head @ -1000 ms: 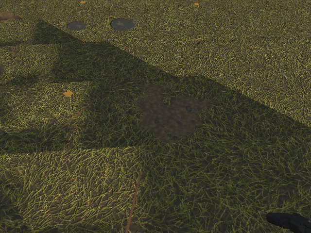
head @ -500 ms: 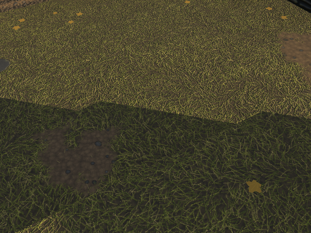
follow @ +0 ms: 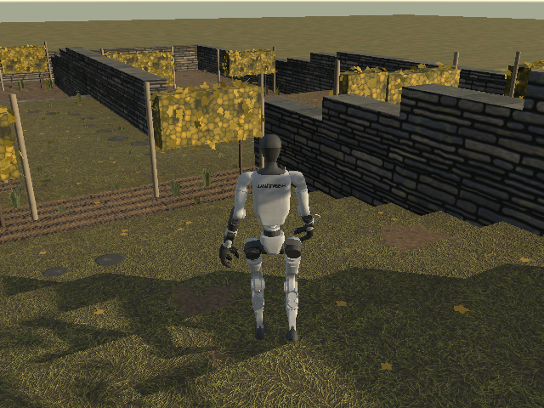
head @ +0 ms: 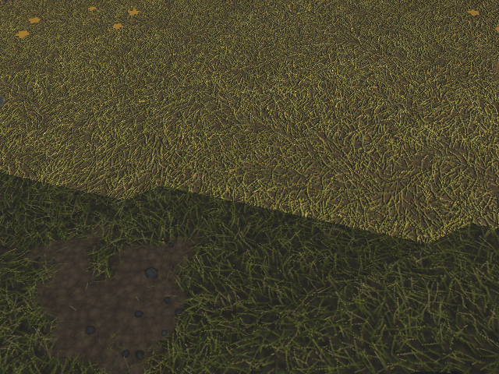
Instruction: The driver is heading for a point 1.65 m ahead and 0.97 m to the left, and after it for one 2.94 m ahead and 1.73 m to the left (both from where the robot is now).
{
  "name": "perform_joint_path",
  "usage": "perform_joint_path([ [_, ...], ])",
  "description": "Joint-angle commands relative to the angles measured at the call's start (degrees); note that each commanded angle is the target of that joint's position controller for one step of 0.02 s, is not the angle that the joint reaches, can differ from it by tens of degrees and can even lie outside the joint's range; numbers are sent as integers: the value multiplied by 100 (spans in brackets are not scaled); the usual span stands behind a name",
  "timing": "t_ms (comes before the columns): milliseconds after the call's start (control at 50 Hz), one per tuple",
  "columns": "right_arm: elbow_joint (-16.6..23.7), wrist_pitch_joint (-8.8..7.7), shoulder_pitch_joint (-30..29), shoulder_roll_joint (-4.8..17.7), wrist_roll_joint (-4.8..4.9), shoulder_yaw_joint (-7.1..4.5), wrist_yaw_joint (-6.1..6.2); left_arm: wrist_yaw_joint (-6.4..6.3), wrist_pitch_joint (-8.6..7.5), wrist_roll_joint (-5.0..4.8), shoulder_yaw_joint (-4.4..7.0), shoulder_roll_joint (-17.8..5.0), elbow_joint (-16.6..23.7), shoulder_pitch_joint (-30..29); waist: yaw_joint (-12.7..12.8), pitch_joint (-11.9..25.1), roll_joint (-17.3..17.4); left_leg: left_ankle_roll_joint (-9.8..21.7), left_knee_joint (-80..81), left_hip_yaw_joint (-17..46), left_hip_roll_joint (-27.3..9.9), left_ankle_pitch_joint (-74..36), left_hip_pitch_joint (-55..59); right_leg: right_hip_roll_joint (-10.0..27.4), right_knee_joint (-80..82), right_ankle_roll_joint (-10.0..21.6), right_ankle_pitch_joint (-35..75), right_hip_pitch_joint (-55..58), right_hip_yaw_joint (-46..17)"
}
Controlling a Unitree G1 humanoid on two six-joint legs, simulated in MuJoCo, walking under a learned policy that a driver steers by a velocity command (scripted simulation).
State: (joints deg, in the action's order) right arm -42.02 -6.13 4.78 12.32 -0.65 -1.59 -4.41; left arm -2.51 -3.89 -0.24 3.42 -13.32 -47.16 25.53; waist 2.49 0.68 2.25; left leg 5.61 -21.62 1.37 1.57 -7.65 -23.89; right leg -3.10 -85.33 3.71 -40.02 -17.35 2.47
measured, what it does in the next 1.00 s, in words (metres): walks ahead, turning left: right foot, then left foot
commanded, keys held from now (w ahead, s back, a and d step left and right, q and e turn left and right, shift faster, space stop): q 1.00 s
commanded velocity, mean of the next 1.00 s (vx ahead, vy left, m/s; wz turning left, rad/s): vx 0.08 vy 0.00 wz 0.52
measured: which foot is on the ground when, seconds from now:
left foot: down 0.00-0.36, up 0.38-0.72, down 0.74-1.00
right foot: up 0.00-0.34, down 0.36-0.74, up 0.76-1.00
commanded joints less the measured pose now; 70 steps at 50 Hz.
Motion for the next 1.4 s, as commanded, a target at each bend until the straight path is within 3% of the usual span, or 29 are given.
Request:
perform_joint_path([
  [20, -312, 139, 2276, 1362, -115, -453, 252, 211, -425, -93, -122, -608, 788, 129, -957, 2238, 1348, 1716, -1531, 2606, -2314, -5741, 6304, 306, -2031, -540, 125, -4536, -1237],
  [40, -63, 169, 1855, 1353, -34, -451, 316, 220, -476, -112, -66, -905, 883, -162, -801, 2217, 387, 1791, -1069, 2725, -2295, -3927, 5752, 531, -1134, -476, 902, -4599, -1364],
  [60, 17, 243, 1229, 1507, -21, -500, 398, 131, -415, -195, -56, -855, 908, -293, -335, 2099, 75, 1970, -585, 3521, -2424, -1860, 4566, 625, -646, -618, 1466, -4244, -1308],
  [80, 335, 262, 597, 1186, -91, -379, 464, -13, -257, -90, 4, -976, 904, -628, -111, 1519, -575, 1939, -263, 3647, -2397, -2132, 2884, 715, 52, -859, 1928, -3534, -1313],
  [100, 303, 307, 518, 1092, -35, -339, 461, -110, -62, 23, 61, -970, 913, -824, 72, 846, -651, 1762, -85, 3133, -2032, -2508, 1565, 735, 895, -987, 1841, -2897, -1211],
  [140, 280, 380, 694, 1167, 50, -390, 456, -192, 38, 186, -19, -609, 971, -1045, -3, 619, -142, 1235, -18, 2050, -1159, -2810, 492, 555, 2799, -1005, 2177, -1839, -827],
  [180, 224, 497, 882, 1233, 138, -442, 560, -128, 48, 115, -59, -358, 970, -1318, -101, 957, 308, 811, -106, 1466, -597, -2758, 277, 167, 3762, -949, 3219, -915, -647],
  [260, 243, 772, 1119, 1102, 248, -475, 728, 32, 102, 57, -34, -348, 1072, -1991, -320, 941, 320, 386, -272, 1992, -563, -1109, 799, -15, 4708, -844, 3530, -838, -892],
  [320, 464, 825, 919, 1044, 195, -508, 751, 112, 65, 89, 72, -567, 1082, -2015, -147, 587, 487, 325, -444, 2545, -506, 400, 886, 101, 5685, -608, 3546, -489, -1101],
  [340, 541, 821, 852, 990, 203, -501, 742, 97, 30, 116, 124, -674, 1008, -1793, -29, 544, 393, 169, -692, 2506, -307, 1009, 559, 328, 6176, -464, 4132, 164, -1082],
  [360, 586, 788, 1060, 686, 146, -419, 709, 49, 26, 198, 199, -967, 985, -1573, -103, 768, -224, -98, -1588, 2105, 78, 2437, -130, 1285, 6099, -61, 5416, 1158, -1715],
  [380, 531, 757, 1806, 549, 190, -383, 682, 12, 114, 301, 228, -1098, 999, -1435, -360, 1161, -1479, -445, -3026, 1329, 850, 4847, -859, 2479, 5913, 898, 7186, 2004, -2759],
  [400, 652, 742, 1884, 996, 171, -430, 616, 52, 169, 232, 241, -1052, 946, -1338, -348, 1532, -1845, -636, -4139, 982, 577, 4929, -1276, 3012, 6201, 1406, 6443, 1938, -3666],
  [440, 552, 919, 1428, 1396, 183, -584, 631, 97, 230, 142, 132, -630, 1093, -1862, -288, 830, -970, -894, -4937, 733, 225, 4023, -1465, 2185, 6287, 1062, 5187, 1208, -2588],
  [560, 790, 1066, 1110, 802, 205, -401, 574, 101, 388, 154, 210, -899, 967, -2131, -304, 540, -1132, -1033, -3697, 57, -23, 3211, -607, 1626, 6565, 867, 4914, 529, -1181],
  [660, 964, 1066, 883, 967, 185, -421, 445, 124, 432, 26, 320, -1184, 832, -2028, -170, 659, -1410, -788, -2339, -204, -172, 3026, 200, 1925, 6519, 875, 4448, 633, -996],
  [720, 851, 1065, 1220, 932, 153, -471, 377, 109, 476, -105, 347, -1219, 756, -2079, -425, 612, -1241, -395, -915, -523, 45, 2199, 1066, 1817, 6055, 469, 3723, 326, -698],
  [740, 822, 1061, 1351, 1009, 85, -508, 397, 116, 487, -123, 328, -1076, 664, -1898, -461, 479, -875, -198, -397, -230, -4, 1797, 1499, 1591, 5546, 86, 3129, -124, -419],
  [760, 931, 1037, 1381, 1605, 69, -641, 472, 146, 496, 60, 242, -729, 743, -1775, -258, 299, 711, 277, 128, 1703, -1300, 495, 2110, 902, 3938, -553, 1731, -1394, 338],
  [780, 1035, 957, 1396, 2131, -107, -718, 413, 96, 435, 102, 249, -799, 1133, -2363, -514, 215, 1599, 1299, 444, 3185, -2313, 25, 1693, 225, 2985, -661, 295, -2311, -152],
  [800, 1087, 847, 1276, 1853, -198, -648, 396, 63, 419, 40, 326, -1054, 1103, -2539, -605, 161, 1024, 1381, 540, 2987, -2153, 421, 1587, 341, 2218, -634, 412, -2377, -599],
  [880, 1107, 793, 606, 1296, 115, -437, 542, 11, 470, 68, 395, -1047, 777, -2015, -198, 268, 551, 638, 212, 1932, -1287, 112, 1581, 397, 1895, -709, 1839, -2055, -760],
  [1080, 1048, 950, 848, 1539, 106, -533, 598, 240, 311, -42, 268, -878, 903, -2433, -449, 287, 679, 762, -63, 2574, -1045, 473, 1640, 67, 4174, -743, 1852, -1102, -842],
  [1200, 1059, 967, 464, 1282, 224, -415, 574, 381, 234, 50, 239, -799, 796, -1892, -140, 434, 602, 347, -457, 2706, -719, 737, 1227, 229, 6237, -408, 3104, 463, -657],
  [1220, 998, 935, 689, 1086, 155, -349, 580, 372, 229, 159, 242, -913, 788, -1725, -177, 629, 235, 41, -714, 2446, -435, 1929, 868, 696, 6434, -238, 3503, 1118, -1030],
  [1240, 901, 888, 1171, 810, 27, -265, 571, 354, 246, 249, 252, -1188, 844, -1641, -418, 709, -991, -356, -1834, 1566, 411, 3791, 238, 1638, 6585, 213, 3984, 1592, -2073],
  [1260, 1077, 844, 1001, 1067, 119, -346, 611, 382, 224, 262, 280, -1351, 676, -1492, -372, 355, -1798, -526, -2311, 1096, 574, 4455, -465, 2257, 7081, 1013, 2546, 1132, -3289],
  [1300, 960, 777, 673, 1571, 166, -520, 634, 342, 172, 47, 292, -1295, 674, -1527, -160, -289, -1223, -719, -3391, 953, 213, 3714, -1208, 2066, 7424, 1032, 461, 1048, -3296],
  [1400, 847, 567, 409, 986, 130, -366, 462, 186, 189, -36, 224, -1149, 516, -1147, 64, -393, -1069, -833, -2909, 258, -197, 2562, -1409, 1521, 7530, 744, 1389, 1377, -2247],
])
